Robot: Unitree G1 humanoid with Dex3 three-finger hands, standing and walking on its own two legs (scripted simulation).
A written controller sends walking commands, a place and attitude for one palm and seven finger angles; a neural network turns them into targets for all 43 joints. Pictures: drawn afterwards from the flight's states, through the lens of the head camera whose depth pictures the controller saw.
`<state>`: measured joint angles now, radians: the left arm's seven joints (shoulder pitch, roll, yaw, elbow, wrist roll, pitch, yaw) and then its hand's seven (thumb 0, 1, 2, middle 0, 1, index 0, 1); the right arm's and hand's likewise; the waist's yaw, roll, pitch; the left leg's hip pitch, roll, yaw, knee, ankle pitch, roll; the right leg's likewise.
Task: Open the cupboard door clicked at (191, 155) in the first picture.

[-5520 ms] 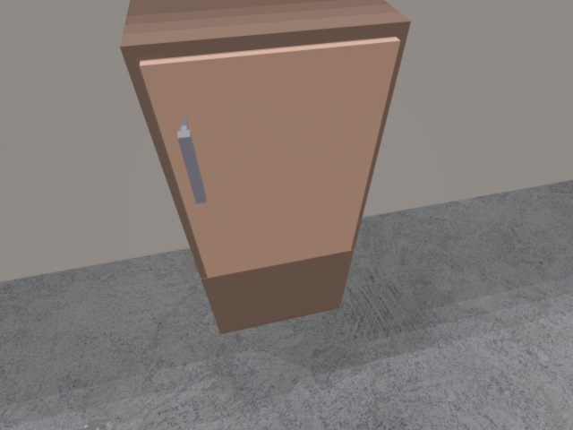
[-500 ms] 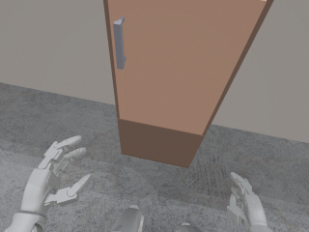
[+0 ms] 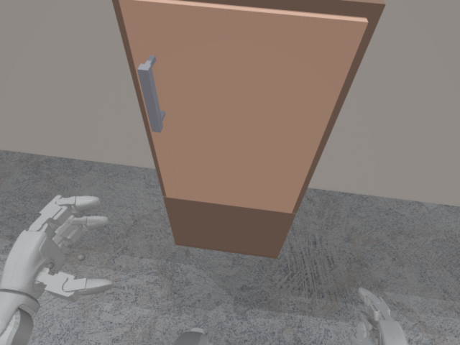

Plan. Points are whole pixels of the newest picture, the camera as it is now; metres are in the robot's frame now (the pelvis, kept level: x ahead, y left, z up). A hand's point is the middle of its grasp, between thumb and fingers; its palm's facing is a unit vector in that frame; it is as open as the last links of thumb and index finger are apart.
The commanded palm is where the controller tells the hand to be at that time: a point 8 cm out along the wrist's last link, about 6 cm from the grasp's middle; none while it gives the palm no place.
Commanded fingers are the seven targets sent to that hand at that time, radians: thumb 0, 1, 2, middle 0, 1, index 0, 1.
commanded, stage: raise the hand with hooked fingers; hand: left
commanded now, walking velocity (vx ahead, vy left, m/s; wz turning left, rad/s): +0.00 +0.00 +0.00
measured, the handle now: (154, 95) +0.56 +0.20 +0.12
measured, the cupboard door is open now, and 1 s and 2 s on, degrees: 0 0 0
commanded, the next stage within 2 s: move the hooked fingers beside the handle in 1.02 s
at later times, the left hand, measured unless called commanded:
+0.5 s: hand (61, 200) +0.28 +0.27 +0.13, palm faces -0.02 -1.00 -0.03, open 14.0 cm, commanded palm +0.26 +0.32 +0.14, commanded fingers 0.00 -0.50 0.30 -0.30 -1.20 -0.30 -1.20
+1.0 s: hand (64, 198) +0.29 +0.27 +0.13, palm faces -0.02 -1.00 -0.02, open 14.0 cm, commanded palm +0.26 +0.31 +0.14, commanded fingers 0.00 -0.50 0.30 -0.30 -1.20 -0.30 -1.20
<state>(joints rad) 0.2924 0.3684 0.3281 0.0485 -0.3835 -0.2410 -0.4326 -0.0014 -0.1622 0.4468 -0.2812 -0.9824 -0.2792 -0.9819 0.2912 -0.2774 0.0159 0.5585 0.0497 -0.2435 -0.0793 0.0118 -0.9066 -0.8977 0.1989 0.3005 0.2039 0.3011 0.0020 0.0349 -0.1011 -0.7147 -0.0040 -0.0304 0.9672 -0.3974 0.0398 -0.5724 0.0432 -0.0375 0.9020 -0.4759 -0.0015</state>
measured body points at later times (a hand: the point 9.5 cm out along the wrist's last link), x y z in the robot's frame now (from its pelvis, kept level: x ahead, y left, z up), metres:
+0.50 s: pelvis +0.01 +0.00 +0.02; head +0.02 +0.00 +0.47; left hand +0.28 +0.32 +0.14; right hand +0.18 -0.24 -0.05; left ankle +0.05 +0.09 -0.69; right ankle -0.01 -0.13 -0.69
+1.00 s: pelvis +0.00 -0.01 +0.03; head +0.01 +0.00 +0.48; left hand +0.28 +0.32 +0.14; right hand +0.16 -0.25 -0.04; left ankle +0.05 +0.09 -0.69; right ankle -0.01 -0.13 -0.69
